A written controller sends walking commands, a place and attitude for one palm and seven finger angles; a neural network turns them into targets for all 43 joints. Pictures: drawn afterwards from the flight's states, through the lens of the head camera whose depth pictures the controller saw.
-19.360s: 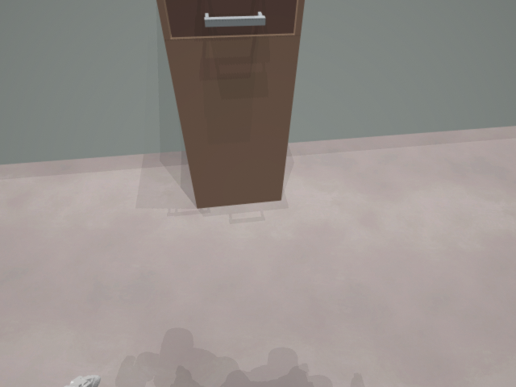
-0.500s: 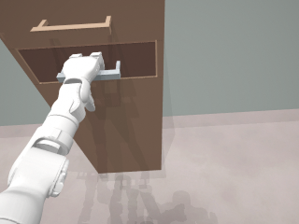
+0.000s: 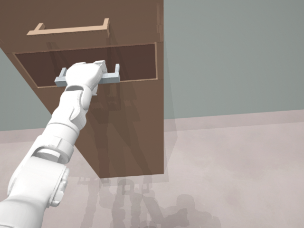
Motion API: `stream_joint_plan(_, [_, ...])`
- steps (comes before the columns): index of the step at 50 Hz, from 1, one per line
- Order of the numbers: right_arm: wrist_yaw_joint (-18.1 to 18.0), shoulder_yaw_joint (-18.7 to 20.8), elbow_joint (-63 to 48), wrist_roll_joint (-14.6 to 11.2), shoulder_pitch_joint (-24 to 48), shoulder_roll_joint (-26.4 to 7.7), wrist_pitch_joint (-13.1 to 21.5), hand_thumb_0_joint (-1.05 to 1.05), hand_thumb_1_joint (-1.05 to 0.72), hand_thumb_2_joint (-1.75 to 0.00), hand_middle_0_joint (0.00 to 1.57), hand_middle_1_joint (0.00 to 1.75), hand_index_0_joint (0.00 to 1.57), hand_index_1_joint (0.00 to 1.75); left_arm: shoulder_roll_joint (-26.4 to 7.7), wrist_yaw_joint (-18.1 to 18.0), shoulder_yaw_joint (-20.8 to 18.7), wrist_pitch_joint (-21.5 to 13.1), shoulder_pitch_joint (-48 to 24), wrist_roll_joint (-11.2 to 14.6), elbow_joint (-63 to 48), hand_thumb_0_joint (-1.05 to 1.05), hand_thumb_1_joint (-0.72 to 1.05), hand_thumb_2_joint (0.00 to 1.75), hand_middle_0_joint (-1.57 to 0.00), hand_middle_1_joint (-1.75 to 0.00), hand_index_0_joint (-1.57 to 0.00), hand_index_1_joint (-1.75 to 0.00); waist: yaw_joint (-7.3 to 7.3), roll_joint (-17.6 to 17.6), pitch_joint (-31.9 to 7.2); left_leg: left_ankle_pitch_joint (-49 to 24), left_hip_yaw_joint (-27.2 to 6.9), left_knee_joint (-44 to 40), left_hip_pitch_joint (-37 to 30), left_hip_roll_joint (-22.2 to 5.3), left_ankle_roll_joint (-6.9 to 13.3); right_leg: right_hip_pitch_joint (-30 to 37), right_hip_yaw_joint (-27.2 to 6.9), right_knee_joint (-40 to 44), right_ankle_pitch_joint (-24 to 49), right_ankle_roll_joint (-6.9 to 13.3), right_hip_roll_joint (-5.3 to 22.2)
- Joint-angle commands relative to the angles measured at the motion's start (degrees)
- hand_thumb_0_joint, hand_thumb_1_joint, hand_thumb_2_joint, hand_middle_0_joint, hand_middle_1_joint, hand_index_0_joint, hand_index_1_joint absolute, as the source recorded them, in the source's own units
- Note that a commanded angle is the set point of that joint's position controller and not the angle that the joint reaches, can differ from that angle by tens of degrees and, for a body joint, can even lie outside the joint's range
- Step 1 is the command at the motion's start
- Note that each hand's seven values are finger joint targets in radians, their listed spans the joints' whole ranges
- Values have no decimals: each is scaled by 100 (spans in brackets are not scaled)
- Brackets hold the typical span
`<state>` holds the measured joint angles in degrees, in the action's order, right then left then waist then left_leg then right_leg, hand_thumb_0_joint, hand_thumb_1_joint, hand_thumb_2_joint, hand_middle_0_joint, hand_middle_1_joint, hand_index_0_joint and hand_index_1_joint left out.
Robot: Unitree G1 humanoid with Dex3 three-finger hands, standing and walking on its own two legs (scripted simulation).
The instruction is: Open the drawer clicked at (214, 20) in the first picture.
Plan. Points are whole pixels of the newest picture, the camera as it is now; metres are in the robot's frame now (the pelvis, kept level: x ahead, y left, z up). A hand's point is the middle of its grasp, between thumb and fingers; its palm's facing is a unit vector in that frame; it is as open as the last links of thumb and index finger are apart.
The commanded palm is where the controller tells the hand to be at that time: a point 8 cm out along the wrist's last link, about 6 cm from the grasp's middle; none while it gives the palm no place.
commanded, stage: close the thumb around the handle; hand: left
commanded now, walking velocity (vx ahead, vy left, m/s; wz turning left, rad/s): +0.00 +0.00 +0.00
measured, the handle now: (89, 74) +0.51 +0.18 +0.14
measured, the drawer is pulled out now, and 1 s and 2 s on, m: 0.00 0.01 0.05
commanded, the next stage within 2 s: pull the drawer open in 0.02 s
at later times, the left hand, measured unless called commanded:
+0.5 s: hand (92, 93) +0.45 +0.17 +0.12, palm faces +0.02 -0.06 -1.00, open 5.3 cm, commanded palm +0.41 +0.18 +0.19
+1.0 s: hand (89, 93) +0.46 +0.17 +0.12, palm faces -0.05 -0.03 -1.00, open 5.3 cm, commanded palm +0.46 +0.18 +0.19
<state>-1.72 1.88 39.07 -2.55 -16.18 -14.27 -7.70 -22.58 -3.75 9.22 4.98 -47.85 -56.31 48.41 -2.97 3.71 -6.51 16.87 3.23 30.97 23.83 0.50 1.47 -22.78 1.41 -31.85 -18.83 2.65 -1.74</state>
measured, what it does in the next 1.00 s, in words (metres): stands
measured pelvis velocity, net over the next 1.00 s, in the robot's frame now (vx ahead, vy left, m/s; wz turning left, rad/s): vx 0.01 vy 0.00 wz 0.03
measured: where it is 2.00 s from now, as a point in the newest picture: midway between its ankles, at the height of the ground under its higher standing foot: outside the picture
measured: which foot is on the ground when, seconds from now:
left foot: down 0.00-1.00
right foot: down 0.00-1.00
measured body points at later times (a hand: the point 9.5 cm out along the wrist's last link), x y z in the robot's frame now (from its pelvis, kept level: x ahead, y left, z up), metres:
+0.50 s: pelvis +0.01 +0.00 +0.00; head +0.04 -0.03 +0.45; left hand +0.45 +0.17 +0.17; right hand +0.11 -0.25 -0.13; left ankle -0.02 +0.11 -0.73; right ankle -0.04 -0.09 -0.73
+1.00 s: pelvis +0.01 +0.00 +0.00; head +0.05 -0.03 +0.45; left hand +0.45 +0.17 +0.17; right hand +0.16 -0.24 -0.13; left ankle -0.02 +0.11 -0.73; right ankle -0.04 -0.09 -0.73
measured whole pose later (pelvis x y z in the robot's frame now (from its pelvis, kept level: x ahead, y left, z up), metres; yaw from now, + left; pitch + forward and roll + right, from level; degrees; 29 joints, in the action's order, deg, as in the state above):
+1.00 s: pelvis +0.01 +0.00 +0.00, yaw +2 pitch +9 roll +1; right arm -2.4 1.0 39.0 -2.7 -9.9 -14.2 -7.6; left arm -21.1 -0.4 14.8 8.7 -46.5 -54.1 42.6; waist -0.4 3.6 -5.7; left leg 17.2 1.2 30.3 21.7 1.5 1.3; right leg -19.9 3.0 -31.1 -19.9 2.6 -1.0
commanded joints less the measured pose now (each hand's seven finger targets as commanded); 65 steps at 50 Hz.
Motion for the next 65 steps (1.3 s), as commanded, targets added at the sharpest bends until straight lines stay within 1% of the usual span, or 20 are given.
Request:
stream_joint_plan(1, [-17, 284, -596, 9, -12, -727, 211, 0, -90, -90, 20, 30, 20, 30, -1357, -422, -526, -166, -3257, -49, -1615, 0, 90, 90, -40, -135, -40, -135, -31, -321, -2233, -2695, -129, 81, -1251, 93, 169, 884, -201, 150, 2881, -74, -8])
stream_joint_plan(6, [-25, 283, -496, 5, -46, -751, 247, 0, -90, -90, 20, 30, 20, 30, -1536, -581, -617, -94, -3557, -119, -1480, 0, 90, 90, -40, -135, -40, -135, -84, -261, -2284, -2561, -133, 72, -1202, 98, 156, 843, -210, 142, 2768, -69, -5])
stream_joint_plan(10, [13, 294, -555, 1, 50, -715, 245, 0, -90, -90, 20, 30, 20, 30, -1241, -573, -475, -26, -3216, -81, -1556, 0, 90, 90, -40, -135, -40, -135, -2, -212, -2332, -2727, -124, 80, -1292, 92, 149, 874, -176, 122, 2830, -55, -9])
stream_joint_plan(12, [28, 304, -634, 8, 130, -753, 228, 0, -90, -90, 20, 30, 20, 30, -1337, -535, -599, 9, -2894, -41, -1765, 0, 90, 90, -40, -135, -40, -135, 105, -342, -2547, -2990, -120, 82, -1345, 93, 158, 1142, -200, 120, 3077, -49, -1])
stream_joint_plan(15, [48, 278, -701, -22, 267, -731, 201, 0, -90, -90, 20, 30, 20, 30, -1199, -449, -487, 104, -2558, 2, -1907, 0, 90, 90, -40, -135, -40, -135, 141, -414, -2294, -2890, -102, 27, -1268, 94, 166, 1141, -188, 146, 3119, -69, 9])
stream_joint_plan(17, [28, 267, -761, -22, 353, -782, 186, 0, -90, -90, 20, 30, 20, 30, -1598, -421, -827, 131, -2286, 0, -2065, 0, 90, 90, -40, -135, -40, -135, 261, -547, -2407, -2909, -75, -21, -1174, 104, 168, 1455, -217, 156, 3273, -70, 35])
stream_joint_plan(18, [37, 244, -805, -37, 421, -745, 179, 0, -90, -90, 20, 30, 20, 30, -1501, -400, -711, 144, -2232, 7, -2225, 0, 90, 90, -40, -135, -40, -135, 281, -413, -2386, -2903, -81, -31, -1180, 116, 170, 1452, -233, 140, 3322, -72, 45])
stream_joint_plan(19, [44, 244, -806, -48, 443, -723, 175, 0, -90, -90, 20, 30, 20, 30, -1299, -367, -578, 185, -2070, 22, -2194, 0, 90, 90, -40, -135, -40, -135, 256, -486, -2237, -2905, -82, -44, -1192, 104, 170, 1362, -197, 163, 3274, -73, 36])
stream_joint_plan(22, [69, 248, -871, -50, 537, -753, 154, 0, -90, -90, 20, 30, 20, 30, -1465, -336, -697, 245, -1865, 15, -2651, 0, 90, 90, -40, -135, -40, -135, 325, -334, -2424, -3261, -107, -33, -1374, 77, 156, 1476, -209, 154, 3373, -49, 27])
stream_joint_plan(28, [80, 187, -901, -90, 763, -719, 109, 0, -90, -90, 20, 30, 20, 30, -1278, -227, -510, 472, -1551, 70, -2958, 0, 90, 90, -40, -135, -40, -135, 329, -350, -2145, -3190, -97, -93, -1426, 73, 152, 1413, -209, 216, 3361, -67, 31])
stream_joint_plan(33, [138, 176, -968, -68, 884, -705, 86, 0, -90, -90, 20, 30, 20, 30, -1316, -149, -586, 585, -1177, 120, -3570, 0, 90, 90, -40, -135, -40, -135, 422, -288, -2409, -3888, -156, -13, -1685, 49, 139, 1593, -211, 143, 3795, -72, 46])
stream_joint_plan(35, [155, 162, -978, -74, 966, -685, 81, 0, -90, -90, 20, 30, 20, 30, -1056, -104, -387, 632, -1031, 154, -3684, 0, 90, 90, -40, -135, -40, -135, 388, -350, -2240, -3902, -163, -12, -1753, 34, 136, 1442, -186, 176, 3723, -84, 43])
stream_joint_plan(37, [151, 153, -1009, -53, 1042, -727, 65, 0, -90, -90, 20, 30, 20, 30, -1265, -73, -535, 650, -883, 165, -3854, 0, 90, 90, -40, -135, -40, -135, 435, -445, -2299, -3818, -149, -25, -1695, 67, 133, 1646, -220, 195, 3825, -77, 65])
stream_joint_plan(40, [1, 100, -614, -102, 795, -737, 59, 0, -90, -90, 20, 30, 20, 30, -1230, -110, -240, 708, -2541, 27, -2745, 0, 90, 90, -40, -135, -40, -135, -14, -565, -1677, -2957, -151, -50, -1469, 94, 107, 967, -146, 296, 3172, -79, 16])
stream_joint_plan(43, [-81, 135, -551, -58, 652, -727, 96, 0, -90, -90, 20, 30, 20, 30, -1338, -99, -294, 592, -3089, 21, -2522, 0, 90, 90, -40, -135, -40, -135, 21, -275, -2325, -3359, -119, 87, -1656, 157, 122, 1217, -221, 168, 3638, -59, 63])
stream_joint_plan(44, [-88, 140, -533, -47, 591, -679, 111, 0, -90, -90, 20, 30, 20, 30, -1067, -62, -74, 528, -3290, 59, -2437, 0, 90, 90, -40, -135, -40, -135, -47, -210, -2393, -3439, -145, 137, -1747, 162, 118, 1122, -198, 140, 3650, -70, 64])
stream_joint_plan(47, [-115, 183, -459, 2, 343, -705, 123, 0, -90, -90, 20, 30, 20, 30, -1074, 0, -129, 247, -3517, 123, -1974, 0, 90, 90, -40, -135, -40, -135, -150, -436, -2349, -3495, -213, 205, -1723, 144, 121, 990, -181, 117, 3603, -86, 59])
stream_joint_plan(56, [-119, 250, -393, 34, -53, -728, 264, 0, -90, -90, 20, 30, 20, 30, -1382, -354, -408, -255, -4032, 28, -1386, 0, 90, 90, -40, -135, -40, -135, -239, -485, -2327, -2511, -208, 182, -1133, 171, 144, 869, -242, 101, 3102, -110, 66])
stream_joint_plan(61, [-65, 287, -430, 15, -116, -718, 338, 0, -90, -90, 20, 30, 20, 30, -1203, -541, -325, -323, -3840, -2, -1327, 0, 90, 90, -40, -135, -40, -135, -187, -188, -2206, -2052, -204, 71, -1079, 141, 139, 672, -229, 201, 2378, -68, 18])
stream_joint_plan(65, [-36, 329, -469, 0, -132, -738, 380, 0, -90, -90, 20, 30, 20, 30, -1369, -644, -554, -346, -3442, 4, -1382, 0, 90, 90, -40, -135, -40, -135, -46, -222, -2356, -2044, -185, 7, -1048, 125, 147, 884, -233, 207, 2338, -52, -4])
